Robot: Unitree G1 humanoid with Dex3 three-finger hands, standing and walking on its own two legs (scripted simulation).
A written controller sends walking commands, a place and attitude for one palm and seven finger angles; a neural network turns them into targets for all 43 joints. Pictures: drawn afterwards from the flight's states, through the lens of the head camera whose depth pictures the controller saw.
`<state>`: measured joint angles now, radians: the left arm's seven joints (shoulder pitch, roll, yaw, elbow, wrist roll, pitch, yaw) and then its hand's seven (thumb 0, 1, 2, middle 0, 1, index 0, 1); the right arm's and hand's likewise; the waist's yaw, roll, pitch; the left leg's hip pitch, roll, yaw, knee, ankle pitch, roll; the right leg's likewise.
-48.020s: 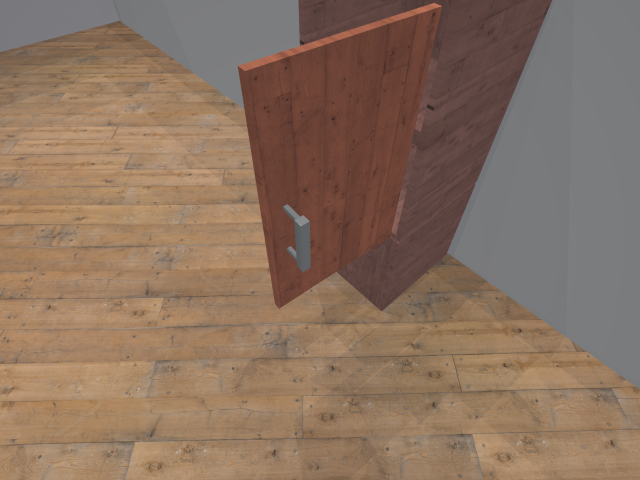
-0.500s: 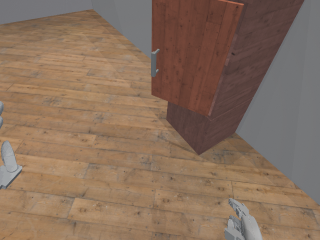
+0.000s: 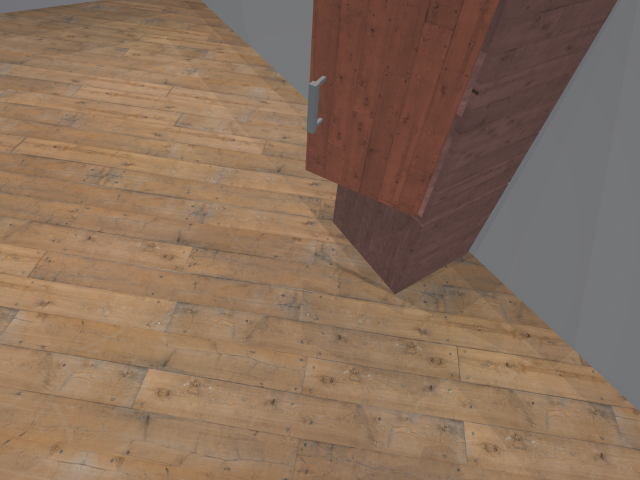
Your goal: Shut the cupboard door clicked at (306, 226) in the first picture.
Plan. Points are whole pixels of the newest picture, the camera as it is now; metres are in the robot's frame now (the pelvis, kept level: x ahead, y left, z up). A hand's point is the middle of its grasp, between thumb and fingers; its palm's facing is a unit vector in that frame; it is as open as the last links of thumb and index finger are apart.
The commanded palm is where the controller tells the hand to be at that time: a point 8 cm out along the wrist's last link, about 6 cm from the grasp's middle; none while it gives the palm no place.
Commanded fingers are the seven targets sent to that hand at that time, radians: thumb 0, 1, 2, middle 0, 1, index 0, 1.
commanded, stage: let the arm hang, fingers relaxed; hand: left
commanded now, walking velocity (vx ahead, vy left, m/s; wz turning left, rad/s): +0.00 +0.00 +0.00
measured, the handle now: (316, 105) +0.99 +0.04 -0.09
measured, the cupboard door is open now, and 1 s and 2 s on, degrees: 28 28 28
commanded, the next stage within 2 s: look to check the result in 0.74 s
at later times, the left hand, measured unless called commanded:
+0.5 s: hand out of the picture +0.03 +0.22 -0.16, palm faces -0.01 -0.96 -0.27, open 7.4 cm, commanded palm none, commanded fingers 0.00 0.90 0.90 -0.20 -0.30 -0.20 -0.30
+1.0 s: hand out of the picture +0.08 +0.25 -0.15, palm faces -0.04 -0.95 -0.32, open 7.4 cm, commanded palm none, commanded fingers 0.00 0.90 0.90 -0.20 -0.30 -0.20 -0.30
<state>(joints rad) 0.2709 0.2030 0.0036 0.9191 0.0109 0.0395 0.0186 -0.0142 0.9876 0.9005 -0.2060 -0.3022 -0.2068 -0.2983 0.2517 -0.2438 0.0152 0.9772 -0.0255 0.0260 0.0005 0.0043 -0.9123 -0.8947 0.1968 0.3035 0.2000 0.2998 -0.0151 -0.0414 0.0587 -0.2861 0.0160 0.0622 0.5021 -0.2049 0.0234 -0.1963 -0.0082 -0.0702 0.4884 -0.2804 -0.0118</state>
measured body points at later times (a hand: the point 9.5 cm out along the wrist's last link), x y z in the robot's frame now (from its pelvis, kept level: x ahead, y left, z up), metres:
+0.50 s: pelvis +0.00 +0.01 +0.01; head +0.00 +0.01 +0.46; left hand +0.03 +0.27 -0.14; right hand +0.03 -0.24 -0.15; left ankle +0.04 +0.10 -0.74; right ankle -0.01 -0.11 -0.74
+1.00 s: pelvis +0.02 +0.00 +0.01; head +0.04 +0.00 +0.46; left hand +0.09 +0.29 -0.13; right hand +0.08 -0.29 -0.13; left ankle +0.04 +0.10 -0.74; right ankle -0.01 -0.11 -0.74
